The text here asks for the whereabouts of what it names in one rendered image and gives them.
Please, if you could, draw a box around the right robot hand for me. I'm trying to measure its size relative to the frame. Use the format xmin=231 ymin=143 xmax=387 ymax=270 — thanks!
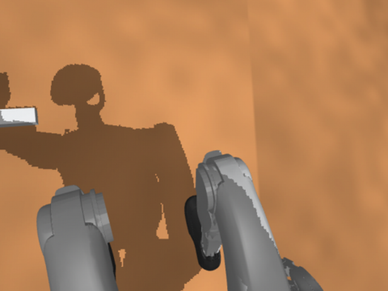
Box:
xmin=281 ymin=257 xmax=323 ymax=291

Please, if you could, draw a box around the small box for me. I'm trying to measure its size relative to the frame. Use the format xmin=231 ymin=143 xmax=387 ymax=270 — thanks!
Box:
xmin=0 ymin=108 xmax=38 ymax=127

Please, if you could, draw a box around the right robot foot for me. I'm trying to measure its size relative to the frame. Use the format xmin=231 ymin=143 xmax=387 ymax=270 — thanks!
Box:
xmin=184 ymin=195 xmax=221 ymax=271

